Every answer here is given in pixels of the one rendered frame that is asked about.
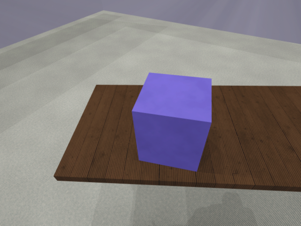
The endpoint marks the table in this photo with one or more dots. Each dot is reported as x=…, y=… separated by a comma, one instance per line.
x=254, y=142

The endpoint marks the carton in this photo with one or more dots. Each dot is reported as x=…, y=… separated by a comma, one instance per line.
x=172, y=118

